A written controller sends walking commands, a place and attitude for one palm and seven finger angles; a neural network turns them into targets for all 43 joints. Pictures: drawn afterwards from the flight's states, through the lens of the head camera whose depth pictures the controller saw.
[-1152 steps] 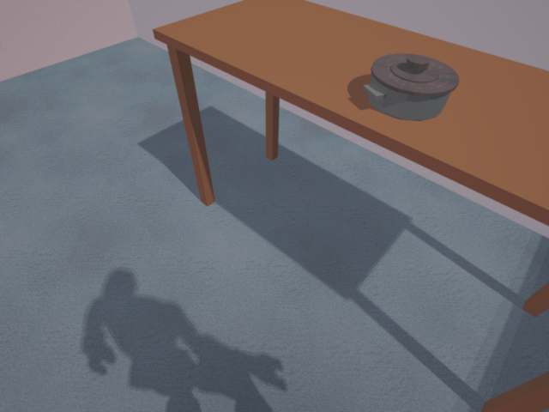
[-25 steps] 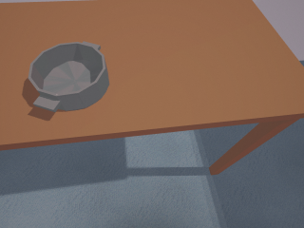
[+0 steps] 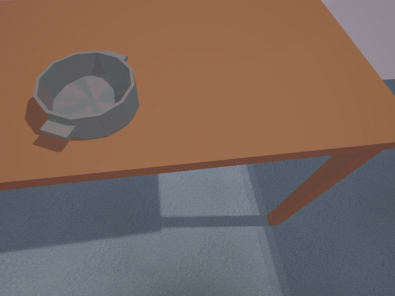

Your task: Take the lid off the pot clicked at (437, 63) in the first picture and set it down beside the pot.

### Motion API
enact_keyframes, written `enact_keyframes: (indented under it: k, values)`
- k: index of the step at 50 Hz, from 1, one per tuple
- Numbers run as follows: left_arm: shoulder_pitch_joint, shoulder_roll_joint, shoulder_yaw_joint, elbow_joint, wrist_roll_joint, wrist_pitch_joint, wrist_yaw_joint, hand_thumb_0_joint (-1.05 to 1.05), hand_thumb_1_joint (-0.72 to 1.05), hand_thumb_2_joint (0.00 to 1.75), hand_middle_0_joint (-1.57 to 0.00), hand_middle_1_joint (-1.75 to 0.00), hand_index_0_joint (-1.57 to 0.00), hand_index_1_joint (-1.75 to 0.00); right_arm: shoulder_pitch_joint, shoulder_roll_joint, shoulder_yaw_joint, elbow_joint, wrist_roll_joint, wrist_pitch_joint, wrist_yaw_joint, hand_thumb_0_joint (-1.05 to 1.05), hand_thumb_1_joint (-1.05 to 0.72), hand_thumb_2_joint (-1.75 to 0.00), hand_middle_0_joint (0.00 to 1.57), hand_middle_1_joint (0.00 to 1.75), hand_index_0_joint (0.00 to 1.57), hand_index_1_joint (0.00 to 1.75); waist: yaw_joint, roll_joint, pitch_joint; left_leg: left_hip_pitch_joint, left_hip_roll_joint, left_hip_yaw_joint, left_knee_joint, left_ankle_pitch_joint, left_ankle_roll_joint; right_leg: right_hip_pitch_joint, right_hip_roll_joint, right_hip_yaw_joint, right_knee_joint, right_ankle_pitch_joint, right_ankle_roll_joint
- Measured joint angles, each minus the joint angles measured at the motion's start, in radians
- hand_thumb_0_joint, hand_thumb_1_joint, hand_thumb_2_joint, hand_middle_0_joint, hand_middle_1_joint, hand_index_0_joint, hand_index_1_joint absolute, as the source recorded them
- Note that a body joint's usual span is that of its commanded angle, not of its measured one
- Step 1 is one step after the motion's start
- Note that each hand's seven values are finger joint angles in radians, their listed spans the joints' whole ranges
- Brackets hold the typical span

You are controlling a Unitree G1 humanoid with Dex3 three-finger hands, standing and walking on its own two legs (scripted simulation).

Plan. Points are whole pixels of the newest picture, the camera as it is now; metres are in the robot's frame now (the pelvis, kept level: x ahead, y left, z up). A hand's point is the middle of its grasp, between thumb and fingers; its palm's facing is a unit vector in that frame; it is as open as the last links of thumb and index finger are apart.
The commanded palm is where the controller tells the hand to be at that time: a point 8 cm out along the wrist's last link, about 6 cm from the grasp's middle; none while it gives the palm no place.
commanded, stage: lower the lid onto the table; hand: left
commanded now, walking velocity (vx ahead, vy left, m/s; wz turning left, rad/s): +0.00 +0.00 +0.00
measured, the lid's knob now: out of the picture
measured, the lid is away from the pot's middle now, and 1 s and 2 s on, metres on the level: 0.23 0.25 0.23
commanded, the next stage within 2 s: open the fingers wide in 1.50 s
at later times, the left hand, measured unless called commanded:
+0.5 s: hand out of the picture +0.48 +0.39 +0.21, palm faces -0.28 -0.30 -0.91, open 4.3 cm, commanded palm +0.51 +0.39 +0.28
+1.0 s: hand out of the picture +0.45 +0.40 +0.17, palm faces -0.35 -0.30 -0.88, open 4.3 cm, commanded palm +0.51 +0.40 +0.24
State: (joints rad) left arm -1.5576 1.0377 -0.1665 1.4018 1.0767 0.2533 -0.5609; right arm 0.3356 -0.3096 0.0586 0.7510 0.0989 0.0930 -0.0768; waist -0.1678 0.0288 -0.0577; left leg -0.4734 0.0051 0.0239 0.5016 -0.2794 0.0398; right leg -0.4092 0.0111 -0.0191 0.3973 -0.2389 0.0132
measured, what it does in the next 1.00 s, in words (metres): stands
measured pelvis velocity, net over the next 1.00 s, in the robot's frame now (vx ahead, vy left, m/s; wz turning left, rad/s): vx -0.01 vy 0.01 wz -0.01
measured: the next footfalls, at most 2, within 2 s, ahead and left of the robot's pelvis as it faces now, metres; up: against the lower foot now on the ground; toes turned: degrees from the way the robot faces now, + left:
none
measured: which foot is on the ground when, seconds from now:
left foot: down 0.00-1.00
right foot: down 0.00-1.00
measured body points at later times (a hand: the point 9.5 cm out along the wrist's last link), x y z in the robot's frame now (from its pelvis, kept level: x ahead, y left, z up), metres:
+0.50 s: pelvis +0.01 +0.01 +0.00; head +0.11 +0.03 +0.43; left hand +0.49 +0.40 +0.26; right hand -0.03 -0.26 -0.12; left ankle -0.04 +0.09 -0.74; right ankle -0.04 -0.13 -0.74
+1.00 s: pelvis -0.01 +0.01 -0.01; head +0.09 +0.03 +0.43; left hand +0.47 +0.41 +0.22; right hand -0.04 -0.27 -0.12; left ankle -0.04 +0.09 -0.74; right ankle -0.04 -0.13 -0.74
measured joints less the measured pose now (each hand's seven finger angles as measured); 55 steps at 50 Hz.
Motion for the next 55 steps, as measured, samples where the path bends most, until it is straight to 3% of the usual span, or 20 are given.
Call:
enact_keyframes:
  k: [14, 19, 31, 38, 48, 55]
  values:
    - [0.012, 0.002, 0.015, 0.010, 0.000, -0.040, 0.014, -0.11, 0.30, 0.78, -0.49, -0.96, -1.14, -1.20, 0.020, 0.013, -0.004, 0.014, -0.004, -0.008, -0.001, 0.01, -0.91, -0.90, 0.20, 0.30, 0.21, 0.30, -0.013, -0.007, -0.012, -0.032, -0.003, 0.004, 0.031, -0.022, 0.009, -0.026, -0.004, 0.004, 0.015, -0.012, 0.011]
    - [0.031, 0.012, 0.054, 0.000, 0.006, -0.056, 0.016, -0.11, 0.30, 0.78, -0.49, -0.95, -1.14, -1.20, 0.026, 0.018, -0.005, 0.007, -0.008, -0.001, 0.004, 0.01, -0.91, -0.90, 0.20, 0.30, 0.21, 0.30, -0.020, -0.006, -0.012, -0.044, -0.003, 0.007, 0.044, -0.030, 0.012, -0.037, -0.004, 0.007, 0.023, -0.016, 0.014]
    - [0.073, -0.009, 0.053, -0.007, 0.002, -0.078, 0.032, -0.11, 0.31, 0.78, -0.49, -0.95, -1.14, -1.20, 0.044, 0.024, -0.010, 0.002, -0.010, 0.021, 0.014, 0.00, -0.91, -0.90, 0.21, 0.30, 0.21, 0.30, -0.011, 0.007, -0.018, -0.069, -0.005, 0.000, 0.077, -0.041, 0.015, -0.057, -0.006, 0.000, 0.052, -0.028, 0.016]
    - [0.089, 0.002, 0.080, 0.003, 0.002, -0.100, 0.038, -0.11, 0.31, 0.78, -0.49, -0.95, -1.14, -1.20, 0.034, 0.025, -0.006, -0.005, -0.008, 0.019, 0.005, 0.00, -0.91, -0.90, 0.21, 0.30, 0.21, 0.30, -0.020, -0.002, -0.023, -0.081, 0.002, 0.000, 0.093, -0.041, 0.013, -0.070, 0.001, 0.001, 0.067, -0.026, 0.014]
    - [0.114, 0.016, 0.067, 0.026, -0.006, -0.121, 0.043, -0.11, 0.31, 0.78, -0.49, -0.95, -1.14, -1.20, 0.035, 0.004, 0.000, -0.011, -0.003, 0.016, -0.013, 0.00, -0.91, -0.90, 0.21, 0.30, 0.21, 0.30, -0.019, -0.005, -0.012, -0.105, 0.005, -0.002, 0.125, -0.045, 0.017, -0.090, 0.004, -0.001, 0.092, -0.026, 0.015]
    - [0.118, -0.006, 0.030, 0.007, -0.020, -0.129, 0.041, -0.11, 0.31, 0.78, -0.49, -0.95, -1.14, -1.20, 0.052, 0.008, -0.006, 0.004, -0.003, 0.000, -0.021, 0.00, -0.91, -0.90, 0.21, 0.30, 0.21, 0.30, -0.011, -0.006, -0.019, -0.126, 0.001, -0.008, 0.137, -0.045, 0.018, -0.105, 0.000, -0.007, 0.098, -0.026, 0.018]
